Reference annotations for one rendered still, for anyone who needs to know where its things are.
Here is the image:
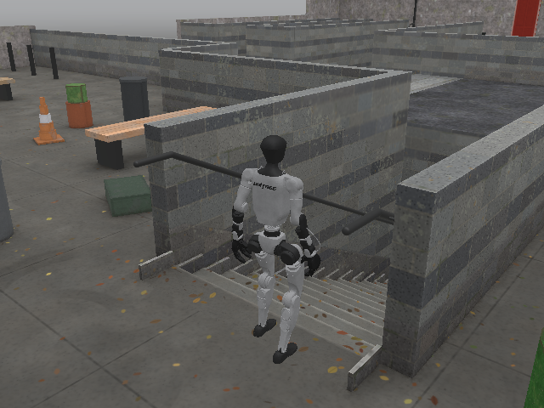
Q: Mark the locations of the stairs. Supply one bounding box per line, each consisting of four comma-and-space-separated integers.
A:
193, 268, 388, 356

